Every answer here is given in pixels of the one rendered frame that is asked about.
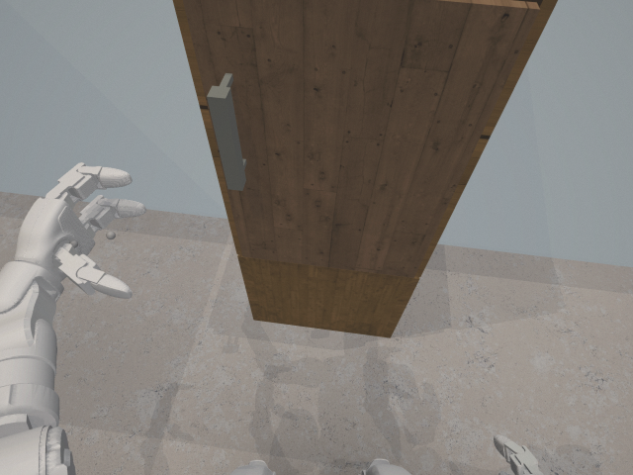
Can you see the cupboard door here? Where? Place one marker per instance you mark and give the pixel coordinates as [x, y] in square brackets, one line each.
[357, 118]

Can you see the handle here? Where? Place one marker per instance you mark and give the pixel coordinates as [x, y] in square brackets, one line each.
[224, 121]

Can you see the right robot shin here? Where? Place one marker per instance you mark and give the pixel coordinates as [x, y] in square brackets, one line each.
[379, 461]

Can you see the left robot upper arm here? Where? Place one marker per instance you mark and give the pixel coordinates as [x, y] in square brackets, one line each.
[37, 451]

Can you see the robot shin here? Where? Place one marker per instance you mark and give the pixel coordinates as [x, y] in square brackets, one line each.
[257, 462]
[379, 461]

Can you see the robot left hand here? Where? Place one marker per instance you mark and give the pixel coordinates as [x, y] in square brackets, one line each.
[51, 224]

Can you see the left robot forearm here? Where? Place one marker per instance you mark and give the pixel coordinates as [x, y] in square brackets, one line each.
[28, 347]

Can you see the robot right hand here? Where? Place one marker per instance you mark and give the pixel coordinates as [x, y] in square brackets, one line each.
[521, 460]

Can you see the left robot shin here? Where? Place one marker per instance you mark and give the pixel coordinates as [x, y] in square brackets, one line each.
[257, 462]

